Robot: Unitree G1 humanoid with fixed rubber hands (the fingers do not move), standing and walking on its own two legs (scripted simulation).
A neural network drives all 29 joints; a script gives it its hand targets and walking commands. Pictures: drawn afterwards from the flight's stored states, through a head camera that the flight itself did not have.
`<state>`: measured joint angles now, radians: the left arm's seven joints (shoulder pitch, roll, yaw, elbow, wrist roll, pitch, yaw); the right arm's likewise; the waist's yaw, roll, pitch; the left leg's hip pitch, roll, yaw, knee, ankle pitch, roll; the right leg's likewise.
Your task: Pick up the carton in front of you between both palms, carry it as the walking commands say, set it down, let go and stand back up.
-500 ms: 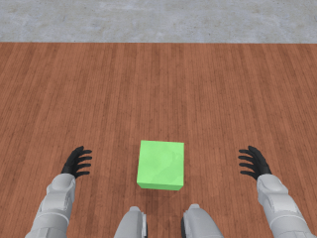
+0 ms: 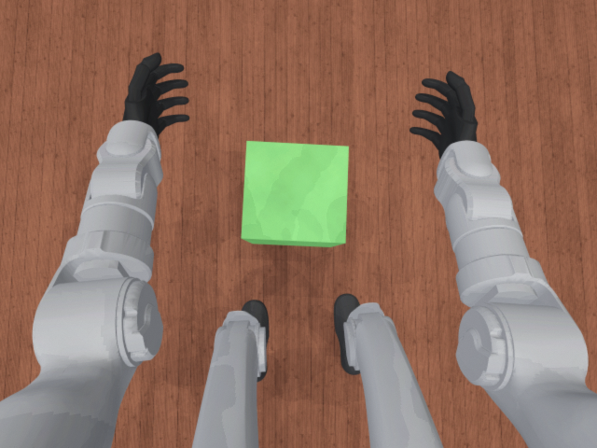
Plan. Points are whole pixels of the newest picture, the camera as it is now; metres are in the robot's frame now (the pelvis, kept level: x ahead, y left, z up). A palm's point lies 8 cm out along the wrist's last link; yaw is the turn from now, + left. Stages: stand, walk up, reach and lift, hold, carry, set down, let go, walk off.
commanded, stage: reach and lift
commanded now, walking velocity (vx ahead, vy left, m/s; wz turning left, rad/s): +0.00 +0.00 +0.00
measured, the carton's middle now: (294, 201) +0.47 +0.00 -0.51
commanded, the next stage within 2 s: none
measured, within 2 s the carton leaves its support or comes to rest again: leaves its support in 1.62 s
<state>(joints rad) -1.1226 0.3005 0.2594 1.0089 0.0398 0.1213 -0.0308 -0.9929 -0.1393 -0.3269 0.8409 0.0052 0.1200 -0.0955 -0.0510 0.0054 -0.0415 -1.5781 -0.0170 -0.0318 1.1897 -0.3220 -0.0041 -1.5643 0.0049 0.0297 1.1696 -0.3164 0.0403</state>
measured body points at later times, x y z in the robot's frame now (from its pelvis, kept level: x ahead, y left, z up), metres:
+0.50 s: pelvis +0.00 -0.01 -0.18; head +0.33 +0.00 +0.12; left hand +0.51 +0.19 -0.35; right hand +0.47 -0.21 -0.34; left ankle +0.09 +0.12 -0.60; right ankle +0.10 -0.14 -0.60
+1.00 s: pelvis -0.02 -0.01 -0.26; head +0.34 +0.01 -0.01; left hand +0.52 +0.17 -0.46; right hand +0.49 -0.20 -0.45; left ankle +0.09 +0.12 -0.60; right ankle +0.09 -0.14 -0.60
